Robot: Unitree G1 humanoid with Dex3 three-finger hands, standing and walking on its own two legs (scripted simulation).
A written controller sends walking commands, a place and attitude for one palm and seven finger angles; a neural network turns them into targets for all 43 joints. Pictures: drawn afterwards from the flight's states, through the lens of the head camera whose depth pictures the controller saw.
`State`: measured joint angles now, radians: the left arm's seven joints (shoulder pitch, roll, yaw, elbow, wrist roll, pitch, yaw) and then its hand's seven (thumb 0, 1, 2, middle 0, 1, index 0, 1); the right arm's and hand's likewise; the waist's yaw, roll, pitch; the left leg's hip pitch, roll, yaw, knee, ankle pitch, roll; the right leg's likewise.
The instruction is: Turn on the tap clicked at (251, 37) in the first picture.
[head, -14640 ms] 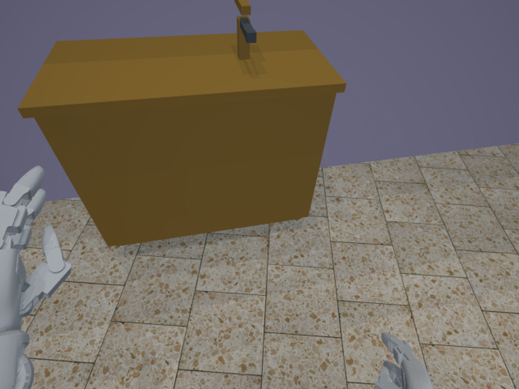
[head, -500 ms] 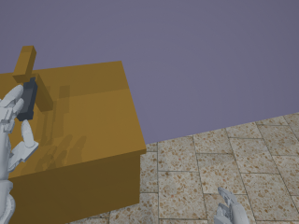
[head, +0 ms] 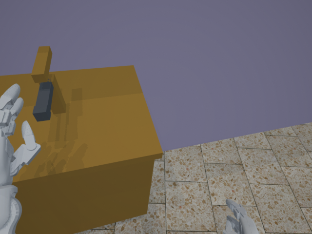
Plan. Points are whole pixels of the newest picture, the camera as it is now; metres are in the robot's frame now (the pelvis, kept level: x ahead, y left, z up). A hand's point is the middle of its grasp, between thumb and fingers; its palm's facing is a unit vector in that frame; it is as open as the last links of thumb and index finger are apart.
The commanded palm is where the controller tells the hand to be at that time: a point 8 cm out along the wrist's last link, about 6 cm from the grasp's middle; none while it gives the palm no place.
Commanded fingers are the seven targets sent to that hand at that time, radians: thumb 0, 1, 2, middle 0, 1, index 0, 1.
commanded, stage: look again from close up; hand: left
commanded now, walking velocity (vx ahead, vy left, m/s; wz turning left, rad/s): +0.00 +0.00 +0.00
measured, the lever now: (42, 113) +0.33 +0.32 +0.13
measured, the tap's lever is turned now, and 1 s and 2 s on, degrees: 0 0 0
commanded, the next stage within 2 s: come to a stop and stand still in 0.34 s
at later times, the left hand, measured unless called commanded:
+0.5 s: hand (43, 141) +0.23 +0.26 +0.16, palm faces +0.40 -0.83 -0.38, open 7.4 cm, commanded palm +0.17 +0.28 +0.18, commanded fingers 0.00 0.90 0.90 -0.20 -0.30 -0.20 -0.30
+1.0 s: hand (43, 145) +0.22 +0.25 +0.17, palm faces +0.44 -0.85 -0.28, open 7.4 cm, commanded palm +0.16 +0.28 +0.18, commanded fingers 0.00 0.90 0.90 -0.20 -0.30 -0.20 -0.30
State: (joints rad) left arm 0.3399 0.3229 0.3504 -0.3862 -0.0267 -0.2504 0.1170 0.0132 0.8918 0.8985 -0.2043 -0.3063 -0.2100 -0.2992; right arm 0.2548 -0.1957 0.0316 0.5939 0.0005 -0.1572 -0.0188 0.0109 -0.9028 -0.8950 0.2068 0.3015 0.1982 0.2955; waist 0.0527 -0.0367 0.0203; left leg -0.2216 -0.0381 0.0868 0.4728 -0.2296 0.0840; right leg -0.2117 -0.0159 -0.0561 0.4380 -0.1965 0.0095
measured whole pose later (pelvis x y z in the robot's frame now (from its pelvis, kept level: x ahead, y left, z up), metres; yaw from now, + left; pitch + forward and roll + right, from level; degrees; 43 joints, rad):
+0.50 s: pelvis +0.01 +0.00 +0.00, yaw +0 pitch -1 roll -2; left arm 0.35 0.37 0.35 -0.42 0.02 -0.21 0.09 0.01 0.89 0.90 -0.21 -0.31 -0.21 -0.30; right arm 0.23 -0.20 0.02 0.56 -0.01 -0.12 -0.03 0.01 -0.90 -0.89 0.21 0.30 0.20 0.30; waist 0.05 -0.03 0.04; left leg -0.21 -0.03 0.08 0.47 -0.24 0.08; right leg -0.19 0.00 -0.06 0.40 -0.19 0.01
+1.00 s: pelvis +0.00 +0.00 +0.00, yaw +0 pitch -2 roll -1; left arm 0.34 0.32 0.35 -0.40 -0.03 -0.26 0.11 0.01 0.89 0.90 -0.20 -0.31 -0.21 -0.30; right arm 0.25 -0.21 0.02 0.60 0.00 -0.16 -0.02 0.01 -0.90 -0.89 0.21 0.30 0.20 0.30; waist 0.05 -0.04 0.03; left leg -0.22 -0.03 0.08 0.48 -0.23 0.08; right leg -0.21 -0.01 -0.06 0.43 -0.20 0.00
